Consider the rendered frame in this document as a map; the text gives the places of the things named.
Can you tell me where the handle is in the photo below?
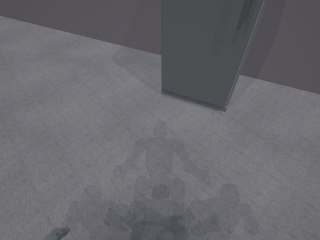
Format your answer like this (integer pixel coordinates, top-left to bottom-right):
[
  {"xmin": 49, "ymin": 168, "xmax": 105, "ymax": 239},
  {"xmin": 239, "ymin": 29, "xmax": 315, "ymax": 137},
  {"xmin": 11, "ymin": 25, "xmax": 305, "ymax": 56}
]
[{"xmin": 244, "ymin": 0, "xmax": 254, "ymax": 21}]

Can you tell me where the fridge door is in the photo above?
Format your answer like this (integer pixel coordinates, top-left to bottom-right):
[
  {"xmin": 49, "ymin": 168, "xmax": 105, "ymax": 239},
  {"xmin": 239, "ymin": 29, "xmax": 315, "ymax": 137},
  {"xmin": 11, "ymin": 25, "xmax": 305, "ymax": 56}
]
[{"xmin": 161, "ymin": 0, "xmax": 264, "ymax": 107}]

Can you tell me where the left robot hand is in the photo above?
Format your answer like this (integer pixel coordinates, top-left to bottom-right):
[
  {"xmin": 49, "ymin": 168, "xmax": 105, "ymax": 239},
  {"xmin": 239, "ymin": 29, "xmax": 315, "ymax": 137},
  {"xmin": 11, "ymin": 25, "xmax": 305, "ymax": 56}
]
[{"xmin": 42, "ymin": 226, "xmax": 70, "ymax": 240}]

